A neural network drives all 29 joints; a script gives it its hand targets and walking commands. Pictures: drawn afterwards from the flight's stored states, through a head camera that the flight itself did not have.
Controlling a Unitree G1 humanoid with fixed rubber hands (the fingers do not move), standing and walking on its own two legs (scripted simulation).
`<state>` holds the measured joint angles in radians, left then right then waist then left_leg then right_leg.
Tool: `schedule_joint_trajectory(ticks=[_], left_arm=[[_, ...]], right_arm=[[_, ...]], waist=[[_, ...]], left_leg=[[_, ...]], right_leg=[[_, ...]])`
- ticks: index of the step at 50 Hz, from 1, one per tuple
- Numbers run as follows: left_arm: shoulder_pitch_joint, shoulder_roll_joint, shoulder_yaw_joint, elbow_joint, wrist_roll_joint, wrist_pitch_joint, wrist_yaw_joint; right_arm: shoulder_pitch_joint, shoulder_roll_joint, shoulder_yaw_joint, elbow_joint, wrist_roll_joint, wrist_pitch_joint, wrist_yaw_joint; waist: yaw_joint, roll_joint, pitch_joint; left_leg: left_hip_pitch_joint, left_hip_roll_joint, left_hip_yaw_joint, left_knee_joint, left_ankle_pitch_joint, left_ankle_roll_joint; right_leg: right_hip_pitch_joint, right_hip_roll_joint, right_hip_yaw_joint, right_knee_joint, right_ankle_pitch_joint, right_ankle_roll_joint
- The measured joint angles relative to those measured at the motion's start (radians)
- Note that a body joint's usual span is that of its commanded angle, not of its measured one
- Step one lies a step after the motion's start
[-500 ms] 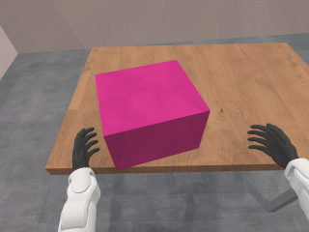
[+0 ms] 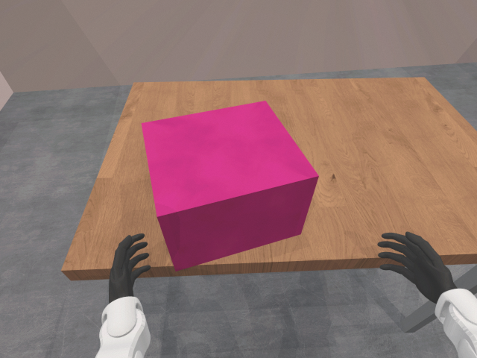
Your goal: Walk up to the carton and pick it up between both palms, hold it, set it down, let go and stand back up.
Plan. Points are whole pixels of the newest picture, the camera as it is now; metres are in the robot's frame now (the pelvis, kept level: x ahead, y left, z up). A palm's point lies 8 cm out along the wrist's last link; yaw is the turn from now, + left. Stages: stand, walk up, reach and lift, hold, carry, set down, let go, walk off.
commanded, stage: set down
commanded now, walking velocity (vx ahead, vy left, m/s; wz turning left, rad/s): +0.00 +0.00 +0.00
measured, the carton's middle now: (223, 180) +0.46 +0.07 +0.03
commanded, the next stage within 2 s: let go in 1.42 s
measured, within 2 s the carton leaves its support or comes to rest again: neither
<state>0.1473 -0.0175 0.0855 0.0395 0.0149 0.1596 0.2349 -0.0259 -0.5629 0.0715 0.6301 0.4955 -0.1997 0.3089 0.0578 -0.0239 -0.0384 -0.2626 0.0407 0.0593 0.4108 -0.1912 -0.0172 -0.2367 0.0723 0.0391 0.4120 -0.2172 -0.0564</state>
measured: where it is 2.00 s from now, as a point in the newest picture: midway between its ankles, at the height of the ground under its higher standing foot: outside the picture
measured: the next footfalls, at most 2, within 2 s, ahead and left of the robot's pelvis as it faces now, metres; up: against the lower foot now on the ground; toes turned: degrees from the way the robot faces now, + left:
none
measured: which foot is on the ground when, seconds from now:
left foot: down 0.00-1.00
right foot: down 0.00-1.00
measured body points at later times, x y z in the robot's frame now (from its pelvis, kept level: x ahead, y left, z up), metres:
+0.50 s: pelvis +0.01 +0.01 +0.00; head +0.01 +0.03 +0.45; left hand +0.21 +0.24 -0.03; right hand +0.23 -0.25 -0.02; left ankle +0.01 +0.13 -0.74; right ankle -0.01 -0.09 -0.74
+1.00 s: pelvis +0.01 +0.02 +0.00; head +0.02 +0.03 +0.45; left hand +0.18 +0.25 -0.07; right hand +0.21 -0.21 -0.06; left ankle +0.01 +0.13 -0.74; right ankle -0.01 -0.09 -0.74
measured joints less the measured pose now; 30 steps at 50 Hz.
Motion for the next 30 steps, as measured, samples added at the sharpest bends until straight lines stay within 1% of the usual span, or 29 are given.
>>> schedule_joint_trajectory(ticks=[12, 18, 24, 30], left_arm=[[0.06, 0.043, -0.008, 0.034, 0.005, -0.018, -0.032], [0.069, 0.059, -0.014, 0.093, 0.0, -0.023, -0.051], [0.084, 0.075, -0.022, 0.144, 0.007, -0.045, -0.065], [0.095, 0.098, -0.033, 0.211, -0.005, -0.07, -0.078]], right_arm=[[0.068, 0.056, -0.023, -0.018, -0.078, 0.006, -0.019], [0.095, 0.082, -0.028, -0.014, -0.118, 0.02, -0.033], [0.128, 0.121, -0.032, -0.008, -0.153, 0.014, -0.046], [0.158, 0.17, -0.046, 0.006, -0.212, 0.005, -0.071]], waist=[[-0.008, 0.002, 0.019], [-0.009, 0.001, 0.025], [-0.007, -0.004, 0.031], [-0.011, -0.003, 0.031]], left_leg=[[0.042, -0.012, 0.003, -0.032, 0.004, 0.014], [0.063, -0.018, 0.004, -0.048, 0.008, 0.018], [0.076, -0.021, 0.002, -0.051, 0.008, 0.019], [0.08, -0.026, -0.005, -0.046, 0.005, 0.021]], right_leg=[[0.048, -0.011, 0.009, -0.045, 0.012, 0.014], [0.068, -0.016, 0.011, -0.059, 0.016, 0.018], [0.08, -0.018, 0.01, -0.06, 0.014, 0.019], [0.083, -0.023, 0.003, -0.049, 0.005, 0.021]])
